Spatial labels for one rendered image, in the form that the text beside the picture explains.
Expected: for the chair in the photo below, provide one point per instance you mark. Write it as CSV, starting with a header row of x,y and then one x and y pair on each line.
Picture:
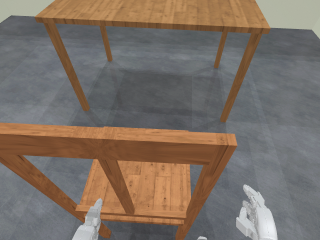
x,y
142,175

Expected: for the robot left hand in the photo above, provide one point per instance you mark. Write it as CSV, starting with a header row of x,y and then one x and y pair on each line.
x,y
89,230

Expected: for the table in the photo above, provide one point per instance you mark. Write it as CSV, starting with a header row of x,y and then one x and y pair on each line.
x,y
235,16

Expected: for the robot right hand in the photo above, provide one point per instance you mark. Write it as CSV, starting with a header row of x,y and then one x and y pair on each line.
x,y
261,224

